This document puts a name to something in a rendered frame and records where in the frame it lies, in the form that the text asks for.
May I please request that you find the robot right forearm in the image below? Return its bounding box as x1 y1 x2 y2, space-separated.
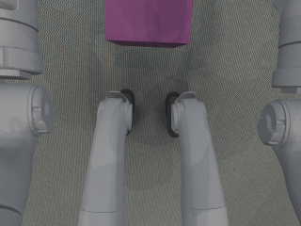
271 0 301 94

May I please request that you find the right robot upper arm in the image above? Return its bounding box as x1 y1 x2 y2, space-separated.
257 99 301 225

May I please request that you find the robot shin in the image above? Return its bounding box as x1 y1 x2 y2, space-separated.
97 91 128 118
171 91 207 133

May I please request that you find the robot left forearm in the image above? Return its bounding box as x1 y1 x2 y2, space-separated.
0 0 43 83

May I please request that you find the carton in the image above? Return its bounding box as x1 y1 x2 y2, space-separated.
104 0 194 48

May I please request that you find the right robot shin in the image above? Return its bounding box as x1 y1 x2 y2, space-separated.
171 91 207 133

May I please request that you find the left robot shin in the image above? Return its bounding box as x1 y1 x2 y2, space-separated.
97 91 128 118

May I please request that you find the left robot upper arm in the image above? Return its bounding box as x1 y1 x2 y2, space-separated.
0 83 55 226

